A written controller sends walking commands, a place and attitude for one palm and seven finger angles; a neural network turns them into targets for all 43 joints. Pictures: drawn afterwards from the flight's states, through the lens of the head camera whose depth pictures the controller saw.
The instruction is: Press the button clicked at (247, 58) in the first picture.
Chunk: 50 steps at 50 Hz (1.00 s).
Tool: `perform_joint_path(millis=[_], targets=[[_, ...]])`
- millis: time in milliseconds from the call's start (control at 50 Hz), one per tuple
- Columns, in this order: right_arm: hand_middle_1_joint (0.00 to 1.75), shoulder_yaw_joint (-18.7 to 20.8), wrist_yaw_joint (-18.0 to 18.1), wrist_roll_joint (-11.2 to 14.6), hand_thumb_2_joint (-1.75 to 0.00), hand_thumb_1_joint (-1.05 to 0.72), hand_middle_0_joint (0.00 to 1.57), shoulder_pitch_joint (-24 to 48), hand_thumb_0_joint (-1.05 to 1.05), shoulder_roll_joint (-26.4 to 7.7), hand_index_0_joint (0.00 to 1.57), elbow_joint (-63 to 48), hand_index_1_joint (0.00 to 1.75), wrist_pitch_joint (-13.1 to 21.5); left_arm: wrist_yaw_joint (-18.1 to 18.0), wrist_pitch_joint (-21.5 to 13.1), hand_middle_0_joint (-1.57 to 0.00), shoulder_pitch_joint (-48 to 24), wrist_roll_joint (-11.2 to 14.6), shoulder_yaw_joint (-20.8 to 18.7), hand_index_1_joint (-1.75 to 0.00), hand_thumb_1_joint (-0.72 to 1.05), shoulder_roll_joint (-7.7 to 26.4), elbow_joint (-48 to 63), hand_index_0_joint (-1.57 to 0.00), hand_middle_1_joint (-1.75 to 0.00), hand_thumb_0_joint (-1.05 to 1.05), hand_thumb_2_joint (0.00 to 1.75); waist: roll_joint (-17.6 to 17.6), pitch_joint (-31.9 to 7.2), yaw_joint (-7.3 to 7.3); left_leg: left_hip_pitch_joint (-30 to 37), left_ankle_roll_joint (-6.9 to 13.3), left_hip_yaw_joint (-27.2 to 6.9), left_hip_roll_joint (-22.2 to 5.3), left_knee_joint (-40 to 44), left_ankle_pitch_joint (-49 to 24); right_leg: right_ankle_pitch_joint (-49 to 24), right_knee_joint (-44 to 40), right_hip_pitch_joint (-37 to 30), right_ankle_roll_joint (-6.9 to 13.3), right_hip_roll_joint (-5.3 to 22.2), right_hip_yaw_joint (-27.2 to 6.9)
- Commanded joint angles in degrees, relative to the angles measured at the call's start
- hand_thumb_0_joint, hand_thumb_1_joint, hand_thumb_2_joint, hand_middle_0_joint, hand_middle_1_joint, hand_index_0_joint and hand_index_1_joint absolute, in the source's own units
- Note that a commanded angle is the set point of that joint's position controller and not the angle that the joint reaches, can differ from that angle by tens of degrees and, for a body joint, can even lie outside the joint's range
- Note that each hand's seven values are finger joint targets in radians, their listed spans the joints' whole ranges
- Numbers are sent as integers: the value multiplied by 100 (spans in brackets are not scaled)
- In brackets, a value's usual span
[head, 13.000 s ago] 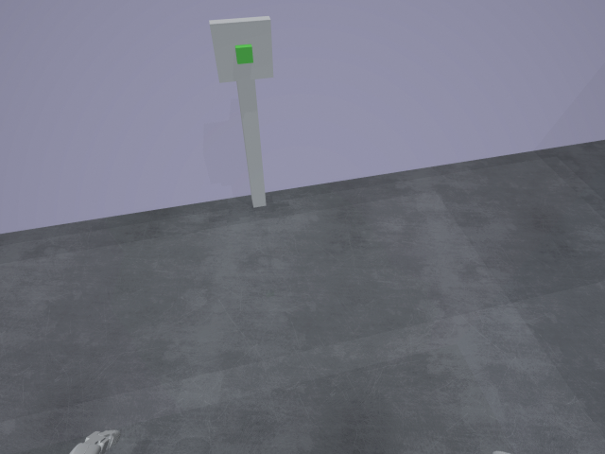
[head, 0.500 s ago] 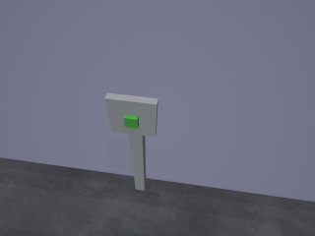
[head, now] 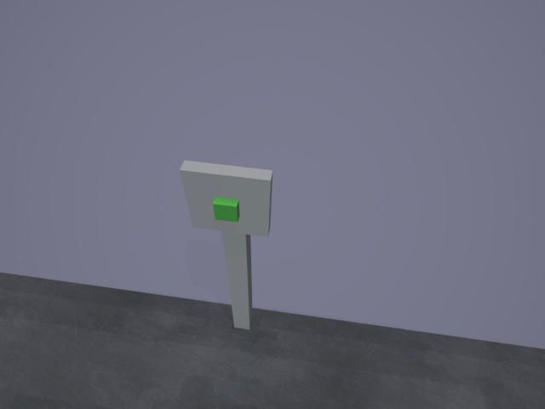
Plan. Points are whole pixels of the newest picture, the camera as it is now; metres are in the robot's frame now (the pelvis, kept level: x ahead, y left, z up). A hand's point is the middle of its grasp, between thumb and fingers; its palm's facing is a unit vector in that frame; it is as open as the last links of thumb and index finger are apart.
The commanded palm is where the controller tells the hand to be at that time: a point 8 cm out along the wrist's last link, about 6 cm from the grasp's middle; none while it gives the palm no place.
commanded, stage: look again from close up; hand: left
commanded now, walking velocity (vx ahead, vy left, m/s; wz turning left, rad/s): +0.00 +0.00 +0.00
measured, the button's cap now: (227, 208) +0.51 +0.13 -0.05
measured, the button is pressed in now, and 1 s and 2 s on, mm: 0 0 0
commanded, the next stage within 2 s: raise the hand and make a fist in 0.14 s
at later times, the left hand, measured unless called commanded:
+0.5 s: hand (176, 360) +0.20 +0.16 -0.03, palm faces +0.14 -0.99 -0.04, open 6.5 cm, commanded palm +0.11 +0.21 -0.07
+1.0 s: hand (172, 375) +0.19 +0.17 -0.07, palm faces -0.11 -0.99 -0.01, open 3.3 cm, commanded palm +0.15 +0.23 -0.06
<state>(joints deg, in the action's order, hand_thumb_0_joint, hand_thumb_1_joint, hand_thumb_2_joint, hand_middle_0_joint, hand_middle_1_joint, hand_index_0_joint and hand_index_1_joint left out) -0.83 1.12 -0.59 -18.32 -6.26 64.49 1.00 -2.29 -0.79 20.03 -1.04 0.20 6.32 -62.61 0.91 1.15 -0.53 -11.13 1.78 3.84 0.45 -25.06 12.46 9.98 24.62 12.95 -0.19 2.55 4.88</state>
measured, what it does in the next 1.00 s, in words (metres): lowers itself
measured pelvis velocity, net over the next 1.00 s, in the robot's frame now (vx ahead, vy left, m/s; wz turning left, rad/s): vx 0.00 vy -0.01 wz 0.03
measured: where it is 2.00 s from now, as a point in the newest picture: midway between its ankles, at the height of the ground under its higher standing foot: outside the picture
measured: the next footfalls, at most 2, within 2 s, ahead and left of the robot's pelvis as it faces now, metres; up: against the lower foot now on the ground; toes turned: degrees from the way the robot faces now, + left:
none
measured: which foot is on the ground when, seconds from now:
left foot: down 0.00-1.00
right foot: down 0.00-1.00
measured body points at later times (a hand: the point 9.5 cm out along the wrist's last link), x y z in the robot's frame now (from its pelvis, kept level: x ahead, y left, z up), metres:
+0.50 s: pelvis +0.00 +0.00 -0.04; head +0.01 -0.02 +0.41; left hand +0.18 +0.21 -0.03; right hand +0.13 -0.27 -0.12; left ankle +0.02 +0.10 -0.74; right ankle +0.04 -0.12 -0.74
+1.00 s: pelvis +0.00 -0.01 -0.12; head +0.09 +0.00 +0.32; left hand +0.19 +0.22 -0.07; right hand +0.22 -0.20 -0.21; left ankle +0.01 +0.10 -0.74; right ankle +0.04 -0.12 -0.74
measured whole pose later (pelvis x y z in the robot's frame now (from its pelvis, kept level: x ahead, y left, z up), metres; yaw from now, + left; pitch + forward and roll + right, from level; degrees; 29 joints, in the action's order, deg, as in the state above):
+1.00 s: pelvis +0.00 -0.01 -0.12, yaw +2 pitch +18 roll -3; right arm -0.4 0.9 1.9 -8.5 -8.9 29.8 9.6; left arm 24.8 -21.9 28.1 17.0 -8.8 13.2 7.2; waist -1.9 -7.8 -2.2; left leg -59.7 0.6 -1.4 -2.1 -76.1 34.8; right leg 31.6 72.2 59.0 1.8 0.8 6.8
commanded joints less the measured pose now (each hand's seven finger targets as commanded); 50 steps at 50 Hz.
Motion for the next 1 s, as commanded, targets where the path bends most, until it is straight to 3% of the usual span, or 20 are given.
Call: perform_joint_path(millis=[0,200,220,240,260,280,300,320,360,380,440,480,520,540,620,720,780,880,920,980], targets=[[30,111,38,-8,-90,-90,20,-344,0,-538,20,-184,30,57,-9,-61,-20,497,9,-64,-30,90,426,134,-20,-30,0,90,-109,409,7,-684,-2,-725,-588,836,529,318,-488,-151,200,399,-582],[30,105,46,-4,-90,-90,20,-366,0,-495,20,-170,30,65,-12,-68,-20,517,8,-68,-30,90,391,124,-20,-30,0,90,-61,446,2,-663,-7,-718,-579,832,414,258,-495,-163,203,399,-577],[30,112,0,22,-90,-90,20,386,0,-784,20,-573,30,111,-209,-138,-20,667,-64,-25,-30,90,718,-107,-20,-30,0,90,-247,601,-229,-702,-188,-351,-613,-277,-90,-834,-336,116,213,602,-714],[30,203,247,190,-90,-90,20,264,0,-1891,20,-2799,30,940,-92,-1357,-23,-3603,1282,-122,-33,90,1519,9030,-23,-33,0,90,-1479,-2309,813,950,-103,-353,-64,291,-117,-141,145,-436,153,4,-238],[30,-1,397,296,-90,-90,20,733,0,-1373,20,-2357,30,1532,-450,-1023,-25,-1545,848,-326,-36,90,1321,7472,-25,-36,0,90,-1451,-2106,211,473,-112,-395,-241,484,554,627,592,-188,296,-193,1],[30,92,348,407,-90,-90,20,652,0,-1138,20,-2377,30,1660,-654,-227,-28,160,892,213,-39,90,298,6222,-28,-39,0,90,-1085,-882,259,-526,-209,-625,-271,584,1273,1063,631,445,203,-214,228],[30,74,365,508,-90,-90,20,509,0,-1224,20,-2321,30,1767,-605,-65,-31,52,1065,755,-42,90,-313,6343,-31,-42,0,90,-517,-166,357,-917,-155,-660,-147,380,1462,1018,547,670,179,-252,212],[30,153,411,508,-90,-90,20,593,0,-1393,20,-2567,30,1939,-514,-298,-34,-13,1197,884,-45,90,-322,6819,-34,-45,0,90,-333,152,378,-1044,-105,-736,-139,149,1535,1309,484,866,128,-205,160],[30,236,419,355,-90,-90,20,581,0,-1581,20,-2826,30,2110,-362,-779,-39,192,1115,771,-51,90,-82,6704,-39,-51,0,90,729,193,508,-1441,-62,-718,-17,-561,1559,2029,586,1576,63,-185,61],[30,318,354,307,-90,-90,20,581,0,-1608,20,-3013,30,2139,-211,-1044,-42,291,1057,666,-54,90,-66,6323,-42,-54,0,90,891,182,507,-1702,-102,-651,74,-939,1522,2289,740,1921,64,-162,23],[30,554,123,134,-90,-90,20,866,0,-1515,20,-3485,30,2099,600,-2207,-50,1475,1232,-56,-63,90,86,5435,-50,-63,0,90,1576,-248,-29,-2810,-227,-409,118,-1926,1453,2942,1451,2542,126,-139,-178],[30,674,-114,139,-90,-90,20,1019,0,-1504,20,-3806,30,1900,1339,-2971,-56,2104,1361,-755,-69,90,592,5188,-56,-69,0,90,992,-611,-290,-3236,-297,-323,184,-2426,1175,2540,1893,2342,254,-100,-476],[30,742,-263,123,-90,-90,20,1332,0,-1493,20,-4193,30,1730,1997,-3751,-61,1761,1297,-981,-75,90,978,5703,-61,-75,0,90,222,-813,-217,-3599,-274,-257,204,-2959,1115,2185,2482,2589,332,-85,-558],[30,778,-280,148,-90,-90,20,1359,0,-1434,20,-4321,30,1647,2100,-3858,-64,1965,1292,-1255,-78,90,1155,5746,-64,-78,0,90,209,-1184,-354,-3761,-203,-249,186,-3137,938,1813,2806,2568,336,-108,-607],[30,772,-192,209,-90,-90,20,1405,0,-1313,20,-4784,30,1260,2206,-3449,-75,1710,1654,-1234,-90,90,1068,7209,-75,-90,0,90,-561,-1978,-390,-3741,-125,-288,118,-3451,430,838,3346,2557,294,-190,-739],[30,671,-11,171,-90,-90,20,928,0,-1285,20,-4636,30,1169,2219,-3465,-89,864,1751,-760,-105,90,933,8585,-89,-105,0,90,-511,-2220,244,-3683,-13,-534,-63,-4076,124,274,3502,3183,145,-307,-686],[30,602,63,168,-90,-90,20,917,0,-1377,20,-4437,30,1272,2524,-3413,-97,642,1802,-705,-114,90,1024,8389,-97,-114,0,90,-304,-2129,397,-3863,25,-622,-100,-4345,110,383,3645,3524,162,-383,-587],[30,622,113,277,-90,-90,20,1131,0,-1378,20,-4433,30,1265,2813,-2613,-111,1228,1910,-1287,-129,90,1351,7766,-111,-129,0,90,-25,-2524,88,-4069,6,-648,-77,-4179,242,765,3605,3172,158,-366,-489],[30,614,111,299,-90,-90,20,1172,0,-1312,20,-4534,30,1218,2756,-2371,-116,1380,2031,-1553,-135,90,1446,8061,-116,-135,0,90,-78,-2920,-75,-3987,-12,-633,-46,-4025,98,630,3565,2778,130,-290,-498],[30,589,111,299,-90,-90,20,1255,0,-1215,20,-4568,30,1173,2538,-2255,-124,1547,2072,-1606,-144,90,1399,8085,-124,-144,0,90,21,-2850,-192,-3934,-26,-657,-54,-3873,-20,571,3601,2746,139,-323,-392]])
